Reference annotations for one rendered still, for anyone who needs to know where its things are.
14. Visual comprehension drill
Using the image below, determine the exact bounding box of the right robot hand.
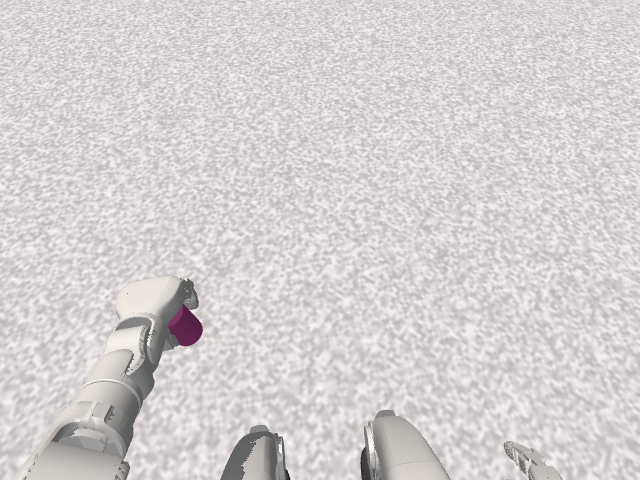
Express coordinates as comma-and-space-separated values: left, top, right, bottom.
504, 441, 562, 480

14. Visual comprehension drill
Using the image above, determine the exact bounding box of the left robot hand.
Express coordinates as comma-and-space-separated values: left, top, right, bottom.
115, 275, 199, 352

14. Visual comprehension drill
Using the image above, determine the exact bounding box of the left robot arm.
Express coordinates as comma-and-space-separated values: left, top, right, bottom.
12, 312, 167, 480

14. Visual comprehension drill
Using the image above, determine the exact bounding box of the can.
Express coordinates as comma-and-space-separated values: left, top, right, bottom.
167, 304, 203, 346

